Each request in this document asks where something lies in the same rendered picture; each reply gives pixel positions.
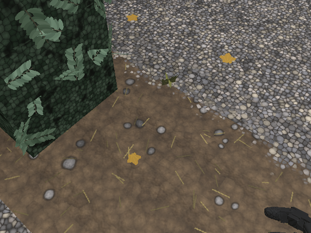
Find right robot hand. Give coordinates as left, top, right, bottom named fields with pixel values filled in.
left=264, top=207, right=311, bottom=233

